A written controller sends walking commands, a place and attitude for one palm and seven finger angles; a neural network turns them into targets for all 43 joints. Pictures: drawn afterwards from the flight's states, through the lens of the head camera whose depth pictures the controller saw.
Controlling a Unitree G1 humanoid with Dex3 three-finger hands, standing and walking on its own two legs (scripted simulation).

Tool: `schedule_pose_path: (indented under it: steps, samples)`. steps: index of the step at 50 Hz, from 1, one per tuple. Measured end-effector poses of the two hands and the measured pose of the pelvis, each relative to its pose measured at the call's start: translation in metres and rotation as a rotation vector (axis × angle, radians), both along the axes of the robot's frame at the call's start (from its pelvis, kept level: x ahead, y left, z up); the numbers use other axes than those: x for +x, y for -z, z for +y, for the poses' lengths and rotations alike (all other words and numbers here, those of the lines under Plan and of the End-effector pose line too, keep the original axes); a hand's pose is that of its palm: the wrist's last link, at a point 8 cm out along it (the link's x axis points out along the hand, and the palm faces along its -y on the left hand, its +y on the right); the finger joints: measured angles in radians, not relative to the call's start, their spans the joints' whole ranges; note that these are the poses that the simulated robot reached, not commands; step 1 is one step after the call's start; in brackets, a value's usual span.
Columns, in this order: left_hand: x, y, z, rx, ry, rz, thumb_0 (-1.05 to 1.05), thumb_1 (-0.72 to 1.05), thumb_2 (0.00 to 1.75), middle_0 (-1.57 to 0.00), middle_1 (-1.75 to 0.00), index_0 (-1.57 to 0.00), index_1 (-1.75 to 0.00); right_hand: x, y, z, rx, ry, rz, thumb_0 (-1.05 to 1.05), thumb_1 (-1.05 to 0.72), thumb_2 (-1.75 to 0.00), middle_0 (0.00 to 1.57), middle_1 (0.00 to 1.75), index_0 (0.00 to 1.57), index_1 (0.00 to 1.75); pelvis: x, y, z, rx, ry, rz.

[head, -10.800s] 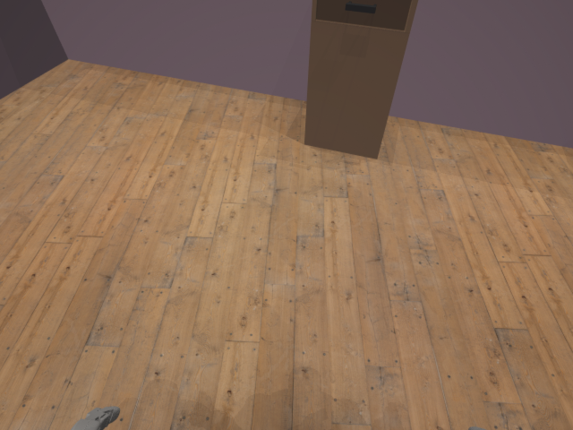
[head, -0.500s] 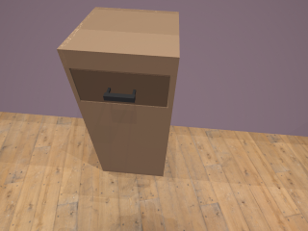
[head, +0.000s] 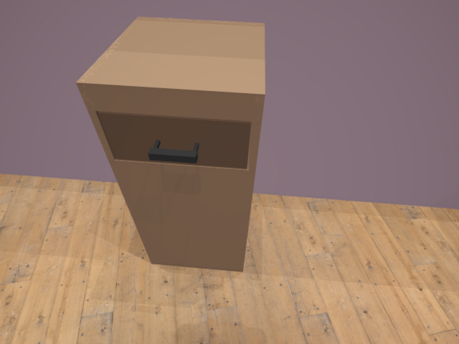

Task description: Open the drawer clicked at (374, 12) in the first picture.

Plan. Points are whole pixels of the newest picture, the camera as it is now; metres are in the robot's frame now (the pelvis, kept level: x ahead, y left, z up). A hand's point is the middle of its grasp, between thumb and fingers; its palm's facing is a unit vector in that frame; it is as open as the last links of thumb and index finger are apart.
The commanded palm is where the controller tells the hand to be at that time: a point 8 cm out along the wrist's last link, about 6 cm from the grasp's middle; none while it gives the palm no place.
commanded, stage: come to a stop and stand still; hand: left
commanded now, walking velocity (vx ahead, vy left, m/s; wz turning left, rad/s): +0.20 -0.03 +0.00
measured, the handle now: (175, 150) +0.56 +0.18 -0.01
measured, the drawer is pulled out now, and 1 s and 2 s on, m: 0.00 0.00 0.00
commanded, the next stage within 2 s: look again from close up in 1.44 s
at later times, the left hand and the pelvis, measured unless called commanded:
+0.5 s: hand out of the picture +0.10 +0.19 -0.17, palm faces +0.06 -0.97 -0.25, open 7.3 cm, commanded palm none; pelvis +0.06 +0.01 +0.00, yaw +1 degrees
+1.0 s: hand out of the picture +0.04 +0.21 -0.17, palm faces +0.03 -0.98 -0.21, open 7.3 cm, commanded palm none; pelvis +0.03 +0.04 +0.01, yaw +0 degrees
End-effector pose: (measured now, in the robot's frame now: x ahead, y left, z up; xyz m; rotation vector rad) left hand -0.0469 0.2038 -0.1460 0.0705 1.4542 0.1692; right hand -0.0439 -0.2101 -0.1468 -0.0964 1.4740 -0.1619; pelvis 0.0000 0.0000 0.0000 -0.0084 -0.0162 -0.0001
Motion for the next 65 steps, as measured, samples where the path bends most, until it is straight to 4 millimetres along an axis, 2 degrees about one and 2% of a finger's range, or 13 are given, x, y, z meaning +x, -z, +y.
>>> schedule_pose_path:
  steps: [7,10,13,18,23,29,33,39,46,52,58,65]
  samples:
    - [0.008,0.01,-0.001,-0.033,-0.048,0.058,0.01,0.91,0.9,-0.2,-0.3,-0.2,-0.3,0.03,-0.001,0.002,-0.032,-0.016,0.014,0.0,-0.91,-0.9,0.19,0.3,0.19,0.29,0.031,0.007,0.007,-0.022,-0.01,0.018]
    - [0.019,0.012,0.001,-0.045,-0.028,0.098,0.01,0.91,0.9,-0.2,-0.3,-0.2,-0.3,0.047,-0.002,0.008,-0.048,-0.006,-0.011,0.0,-0.91,-0.9,0.19,0.3,0.19,0.29,0.046,0.008,0.012,-0.013,0.006,0.019]
    - [0.044,0.009,0.005,-0.031,-0.001,0.097,0.01,0.91,0.9,-0.2,-0.3,-0.2,-0.3,0.057,-0.002,0.017,-0.043,0.006,-0.01,0.0,-0.91,-0.9,0.19,0.3,0.19,0.29,0.057,0.004,0.014,-0.009,0.01,0.009]
    - [0.099,-0.002,0.015,0.032,0.017,-0.014,0.01,0.91,0.9,-0.2,-0.3,-0.2,-0.3,0.064,0.0,0.022,-0.002,0.031,0.033,0.0,-0.91,-0.9,0.19,0.3,0.2,0.29,0.069,0.0,0.008,0.015,0.009,-0.003]
    - [0.131,-0.009,0.033,0.099,0.035,-0.093,0.01,0.93,0.9,-0.2,-0.3,-0.2,-0.3,0.083,0.005,0.014,-0.001,0.031,0.03,0.0,-0.91,-0.9,0.2,0.3,0.2,0.29,0.069,0.0,0.006,0.023,-0.009,0.014]
    - [0.141,0.0,0.048,0.085,0.036,-0.134,0.01,0.92,0.9,-0.2,-0.3,-0.2,-0.3,0.12,0.003,0.004,-0.06,-0.024,-0.057,0.02,-0.93,-0.9,0.2,0.3,0.2,0.29,0.057,0.005,0.021,-0.002,-0.022,0.004]
    - [0.142,0.011,0.059,0.055,0.03,-0.138,0.01,0.92,0.9,-0.2,-0.3,-0.2,-0.3,0.133,-0.002,0.006,-0.1,-0.047,-0.139,0.01,-0.93,-0.9,0.19,0.3,0.2,0.29,0.053,0.01,0.034,-0.002,-0.007,-0.008]
    - [0.135,-0.001,0.064,0.049,0.032,-0.152,0.01,0.92,0.9,-0.2,-0.3,-0.2,-0.3,0.139,-0.013,0.019,-0.082,-0.096,-0.173,0.01,-0.92,-0.9,0.19,0.3,0.19,0.29,0.045,-0.001,0.041,-0.003,-0.013,-0.001]
    - [0.104,-0.009,0.06,0.07,0.056,-0.124,0.01,0.92,0.9,-0.2,-0.3,-0.2,-0.3,0.134,-0.006,0.021,-0.037,-0.061,-0.212,0.0,-0.93,-0.9,0.2,0.3,0.2,0.29,0.033,-0.002,0.038,0.01,-0.001,-0.012]
    - [0.073,-0.01,0.052,0.057,0.062,-0.084,0.01,0.92,0.9,-0.2,-0.3,-0.2,-0.3,0.109,-0.009,0.016,-0.033,-0.047,-0.192,0.0,-0.94,-0.9,0.2,0.3,0.2,0.29,0.024,-0.006,0.034,0.009,0.0,-0.026]
    - [0.048,-0.007,0.041,0.027,0.05,-0.05,0.01,0.91,0.9,-0.2,-0.3,-0.2,-0.3,0.07,-0.01,0.014,-0.033,-0.041,-0.103,0.0,-0.93,-0.9,0.19,0.3,0.2,0.29,0.017,-0.008,0.031,0.006,-0.004,-0.026]
    - [0.023,-0.005,0.032,0.001,0.033,0.007,0.01,0.91,0.9,-0.2,-0.3,-0.2,-0.3,0.026,-0.009,0.022,-0.02,-0.017,0.002,0.0,-0.92,-0.9,0.19,0.3,0.2,0.29,0.012,-0.008,0.031,0.002,-0.007,-0.013]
